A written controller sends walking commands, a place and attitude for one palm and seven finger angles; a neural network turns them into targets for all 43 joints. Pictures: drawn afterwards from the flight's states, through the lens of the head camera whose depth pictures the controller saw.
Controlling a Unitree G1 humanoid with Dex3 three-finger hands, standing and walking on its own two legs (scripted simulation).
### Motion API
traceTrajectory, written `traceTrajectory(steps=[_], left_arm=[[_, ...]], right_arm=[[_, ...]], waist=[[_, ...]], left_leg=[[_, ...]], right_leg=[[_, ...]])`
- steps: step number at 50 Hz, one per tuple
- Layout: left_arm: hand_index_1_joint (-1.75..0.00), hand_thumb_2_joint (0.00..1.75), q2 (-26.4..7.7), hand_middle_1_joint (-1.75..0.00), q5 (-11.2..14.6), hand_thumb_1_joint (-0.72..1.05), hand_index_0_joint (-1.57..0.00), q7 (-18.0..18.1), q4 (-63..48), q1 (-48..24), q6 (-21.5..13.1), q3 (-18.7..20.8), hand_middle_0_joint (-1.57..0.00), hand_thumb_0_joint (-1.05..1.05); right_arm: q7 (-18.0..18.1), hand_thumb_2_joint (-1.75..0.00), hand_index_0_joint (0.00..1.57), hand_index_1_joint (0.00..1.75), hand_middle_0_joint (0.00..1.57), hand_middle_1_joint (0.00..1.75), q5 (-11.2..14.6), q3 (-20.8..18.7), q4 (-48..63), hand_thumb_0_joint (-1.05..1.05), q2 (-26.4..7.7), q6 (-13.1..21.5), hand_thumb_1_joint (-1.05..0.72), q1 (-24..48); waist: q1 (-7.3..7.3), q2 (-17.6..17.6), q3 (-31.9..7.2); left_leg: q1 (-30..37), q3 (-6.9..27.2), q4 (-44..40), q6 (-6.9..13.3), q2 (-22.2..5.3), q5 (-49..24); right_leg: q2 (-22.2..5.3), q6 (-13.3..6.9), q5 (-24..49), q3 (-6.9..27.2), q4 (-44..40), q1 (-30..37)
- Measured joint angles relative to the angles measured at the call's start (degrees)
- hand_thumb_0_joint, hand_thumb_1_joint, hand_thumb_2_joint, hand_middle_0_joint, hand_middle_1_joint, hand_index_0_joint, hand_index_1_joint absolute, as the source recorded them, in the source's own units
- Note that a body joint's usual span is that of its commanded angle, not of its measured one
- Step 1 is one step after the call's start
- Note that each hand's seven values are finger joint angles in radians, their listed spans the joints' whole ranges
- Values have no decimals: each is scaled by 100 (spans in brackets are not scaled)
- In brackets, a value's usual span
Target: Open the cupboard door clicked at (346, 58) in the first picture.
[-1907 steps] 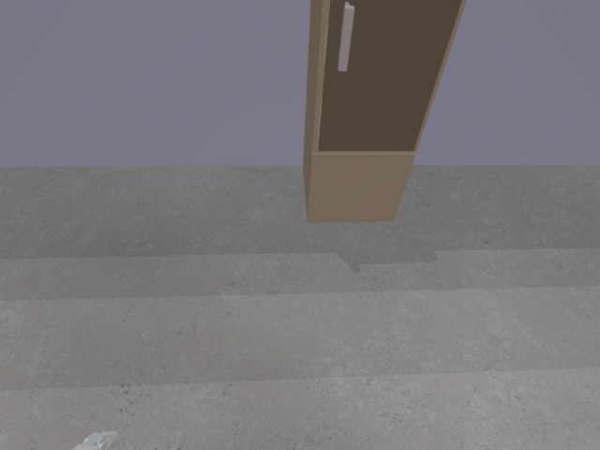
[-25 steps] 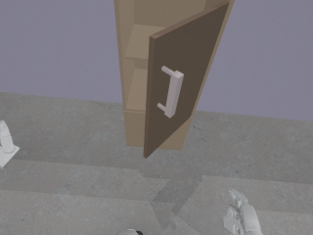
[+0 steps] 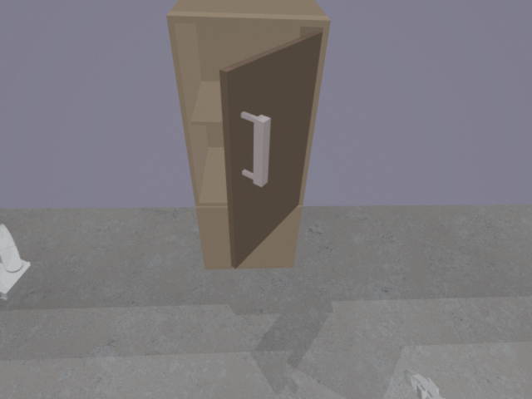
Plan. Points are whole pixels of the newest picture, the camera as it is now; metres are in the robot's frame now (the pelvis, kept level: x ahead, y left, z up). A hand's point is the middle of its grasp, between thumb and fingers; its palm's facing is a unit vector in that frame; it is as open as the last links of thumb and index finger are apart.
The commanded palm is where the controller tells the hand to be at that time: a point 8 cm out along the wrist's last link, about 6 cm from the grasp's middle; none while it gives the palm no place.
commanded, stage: stop stepping back and stand still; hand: left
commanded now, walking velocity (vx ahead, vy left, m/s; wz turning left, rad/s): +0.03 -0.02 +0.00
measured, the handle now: (253, 149) +0.61 +0.06 +0.09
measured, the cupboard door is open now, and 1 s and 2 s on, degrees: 51 51 51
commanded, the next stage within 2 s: let the arm hang, fingers relaxed in 0.74 s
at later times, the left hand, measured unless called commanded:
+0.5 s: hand out of the picture +0.12 +0.27 +0.18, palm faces +0.51 -0.74 -0.44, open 7.4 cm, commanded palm +0.06 +0.31 +0.19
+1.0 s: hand out of the picture +0.10 +0.28 -0.04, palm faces +0.17 -0.88 -0.45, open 7.4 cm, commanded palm none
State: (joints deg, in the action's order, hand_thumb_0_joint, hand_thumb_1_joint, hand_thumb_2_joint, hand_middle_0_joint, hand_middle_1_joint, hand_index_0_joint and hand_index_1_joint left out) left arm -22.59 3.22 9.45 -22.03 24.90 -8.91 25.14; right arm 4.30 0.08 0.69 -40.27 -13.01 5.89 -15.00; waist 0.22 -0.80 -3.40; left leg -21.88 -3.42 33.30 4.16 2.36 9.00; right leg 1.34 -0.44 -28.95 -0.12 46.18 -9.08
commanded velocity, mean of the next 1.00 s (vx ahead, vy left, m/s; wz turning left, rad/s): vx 0.08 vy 0.02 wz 0.00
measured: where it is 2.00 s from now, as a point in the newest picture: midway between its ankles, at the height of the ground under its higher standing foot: outside the picture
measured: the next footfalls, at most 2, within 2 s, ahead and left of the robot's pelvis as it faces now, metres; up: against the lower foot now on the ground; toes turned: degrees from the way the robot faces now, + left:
left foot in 0.48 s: -0.05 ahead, +0.14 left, +0.00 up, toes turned +5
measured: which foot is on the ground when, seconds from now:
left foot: down 0.00-0.12, up 0.14-0.46, down 0.48-1.00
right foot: down 0.00-1.00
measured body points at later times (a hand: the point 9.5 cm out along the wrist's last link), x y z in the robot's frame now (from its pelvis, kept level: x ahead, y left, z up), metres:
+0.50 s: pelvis -0.06 +0.00 +0.01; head -0.07 -0.02 +0.46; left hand +0.09 +0.31 +0.20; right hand +0.09 -0.26 -0.08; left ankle -0.10 +0.14 -0.72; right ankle -0.03 -0.08 -0.72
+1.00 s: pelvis -0.07 +0.02 +0.00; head -0.04 -0.02 +0.45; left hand +0.09 +0.32 -0.01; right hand +0.10 -0.22 -0.12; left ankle -0.09 +0.14 -0.72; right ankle -0.04 -0.09 -0.72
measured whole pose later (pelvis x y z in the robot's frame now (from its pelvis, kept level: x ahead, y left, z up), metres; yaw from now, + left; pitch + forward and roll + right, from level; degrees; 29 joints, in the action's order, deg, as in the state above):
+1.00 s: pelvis -0.07 +0.02 +0.00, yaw +5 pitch +1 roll +3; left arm -17.3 -1.7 1.3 20.9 15.2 0.9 7.1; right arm -0.9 -1.4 -0.5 -45.3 -16.7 2.8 -7.5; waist 0.0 2.5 1.3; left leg -15.6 -1.5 32.5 0.6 2.5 18.1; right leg -2.7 -0.8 -19.2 -0.2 38.2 -20.9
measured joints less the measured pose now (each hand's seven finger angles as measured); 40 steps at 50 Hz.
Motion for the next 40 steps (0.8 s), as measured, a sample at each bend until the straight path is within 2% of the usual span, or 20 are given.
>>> traceTrajectory(steps=[2, 4, 6, 7, 8, 9, 11, 13, 16, 19, 22, 24, 25, 27, 29, 34, 38, 40], left_arm=[[-30, 90, 9, -30, -21, 89, -20, -7, 199, -160, 122, -95, -21, 1], [-30, 90, -61, -30, -18, 89, -20, -46, 120, -17, 188, -187, -21, 1], [-30, 90, -175, -30, -34, 89, -20, -95, -173, 346, 183, -236, -21, 1], [-30, 90, -206, -30, -63, 89, -20, -129, -365, 531, 156, -271, -21, 1], [-30, 90, -237, -30, -85, 89, -20, -168, -578, 717, 123, -307, -21, 1], [-30, 90, -253, -30, -101, 89, -20, -202, -778, 887, 75, -328, -21, 1], [-30, 90, -215, -30, -132, 89, -21, -262, -1008, 1117, -86, -304, -22, 1], [-31, 90, -183, -30, -183, 89, -21, -256, -891, 1139, -296, -210, -22, 1], [-31, 90, -139, -30, -217, 88, -21, -176, -337, 747, -433, -95, -22, 1], [-31, 90, -12, -30, -243, 89, -21, -37, 181, 324, -395, -89, -22, 1], [-30, 90, 175, -30, -241, 89, -21, 61, 279, 271, -280, -216, -21, 1], [-30, 90, 253, -30, -212, 89, -20, 75, 83, 392, -234, -313, -21, 1], [-30, 90, 241, -30, -201, 89, -20, 74, -39, 430, -234, -337, -21, 1], [-30, 90, 136, -30, -213, 89, -20, 57, -218, 457, -226, -330, -21, 1], [-30, 90, 13, -30, -235, 89, -21, 4, -345, 531, -227, -281, -21, 1], [-30, 90, -68, -30, -210, 89, -21, -27, -622, 599, -290, -153, -22, 1], [-30, 90, -77, -30, -152, 89, -21, -22, -640, 634, -414, -83, -22, 1], [-30, 90, -51, -30, -124, 89, -21, -26, -582, 707, -405, -72, -22, 1]], right_arm=[[-22, -90, 21, 30, 20, 30, -20, 10, 60, 1, 68, 54, -90, 62], [-56, -90, 21, 30, 20, 30, -30, 43, 167, 1, 172, 72, -90, 82], [-90, -90, 21, 30, 21, 30, -28, 59, 351, 1, 262, 60, -90, 60], [-107, -90, 21, 30, 21, 30, -22, 42, 439, 1, 268, 42, -90, 56], [-122, -90, 21, 30, 21, 30, -21, 14, 463, 1, 269, 9, -90, 48], [-127, -90, 21, 30, 21, 30, -48, -6, 410, 1, 265, -31, -90, 37], [-130, -90, 21, 30, 21, 30, -90, -31, 214, 1, 227, -104, -90, -12], [-87, -90, 21, 30, 21, 30, -106, -44, 93, 1, 181, -144, -90, -121], [17, -90, 21, 30, 21, 30, -78, -108, 23, 1, 72, -69, -90, -231], [107, -90, 21, 30, 21, 30, -57, -180, 15, 1, -83, 47, -90, -212], [141, -90, 21, 30, 21, 30, -61, -225, 67, 1, -204, 128, -90, -152], [137, -90, 21, 30, 21, 30, -64, -241, 195, 1, -263, 166, -90, -109], [133, -90, 21, 30, 20, 30, -62, -256, 244, 1, -245, 176, -90, -47], [84, -90, 20, 30, 20, 30, -41, -241, 286, 1, -86, 155, -91, 82], [11, -90, 20, 30, 20, 30, -37, -168, 328, 1, 68, 174, -91, 116], [-119, -90, 20, 30, 20, 30, 9, -24, 425, 1, 210, 207, -90, 194], [-185, -90, 21, 30, 21, 30, 33, -7, 398, 1, 207, 84, -90, 354], [-171, -90, 21, 30, 21, 30, 27, -2, 361, 1, 190, 25, -90, 383]], waist=[[144, 16, 102], [252, -18, 176], [308, -81, 211], [323, -45, 261], [285, -47, 285], [184, -108, 265], [-13, -206, 134], [-118, -228, -53], [-162, -165, -188], [-153, -68, -141], [-117, 39, -83], [-83, 163, -5], [-43, 172, 83], [-45, -41, 282], [-47, -167, 315], [-11, 159, 430], [-26, 252, 527], [-38, 245, 532]], left_leg=[[120, 35, -332, -40, 13, -218], [183, 56, -608, -116, 0, -274], [53, 25, -570, -233, -3, 43], [-146, 50, -248, -294, -36, 542], [-440, 107, 465, -359, -29, 969], [-747, 158, 1366, -432, 24, 1149], [-1171, 216, 2835, -502, 57, 968], [-1241, 178, 3307, -501, -85, 690], [-880, 100, 2691, -427, -302, 653], [-190, -27, 1413, -300, -390, 1003], [609, -151, 76, -185, -390, 1242], [1120, -86, -664, -75, -431, 1089], [1186, -28, -805, -197, -457, 692], [1211, -75, -574, -462, -385, 691], [1242, -102, -435, -576, -361, 893], [1132, 76, -107, -594, -576, 1115], [930, 198, 55, -433, -506, 1050], [1058, 192, -188, -530, -465, 1068]], right_leg=[[21, -51, -70, -2, 247, -346], [34, -88, -66, -149, -180, -442], [41, -180, -28, -335, -895, -359], [70, -299, 313, -399, -1050, -392], [70, -404, 703, -438, -1092, -469], [37, -484, 1026, -416, -1118, -551], [-4, -530, 1253, -334, -1250, -643], [-41, -502, 1294, -335, -1544, -645], [-140, -439, 1485, -424, -1956, -621], [-270, -377, 1796, -489, -2132, -618], [-321, -313, 1738, -515, -2050, -661], [-247, -262, 1618, -570, -1813, -747], [-238, -240, 1514, -600, -1593, -819], [-326, -138, 1318, -475, -1178, -888], [-332, -80, 1148, -389, -1060, -875], [-131, -247, 1291, -587, -1329, -668], [-133, -234, 1339, -592, -1405, -689], [-156, -182, 1366, -543, -1455, -666]])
